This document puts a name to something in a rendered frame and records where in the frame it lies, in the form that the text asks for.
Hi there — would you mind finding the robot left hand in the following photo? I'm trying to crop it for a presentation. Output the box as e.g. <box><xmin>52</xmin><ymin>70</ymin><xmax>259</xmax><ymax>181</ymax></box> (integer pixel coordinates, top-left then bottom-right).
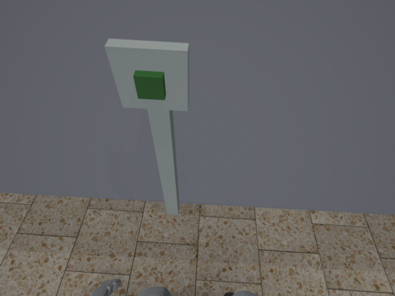
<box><xmin>90</xmin><ymin>279</ymin><xmax>121</xmax><ymax>296</ymax></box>

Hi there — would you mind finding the button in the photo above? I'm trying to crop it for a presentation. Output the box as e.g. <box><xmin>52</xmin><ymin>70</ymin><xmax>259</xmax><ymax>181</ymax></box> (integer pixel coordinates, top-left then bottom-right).
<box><xmin>133</xmin><ymin>70</ymin><xmax>166</xmax><ymax>100</ymax></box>

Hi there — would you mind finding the panel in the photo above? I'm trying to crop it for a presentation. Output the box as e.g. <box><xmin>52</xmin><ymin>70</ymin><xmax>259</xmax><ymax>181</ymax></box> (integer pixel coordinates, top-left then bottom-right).
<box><xmin>105</xmin><ymin>39</ymin><xmax>189</xmax><ymax>215</ymax></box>

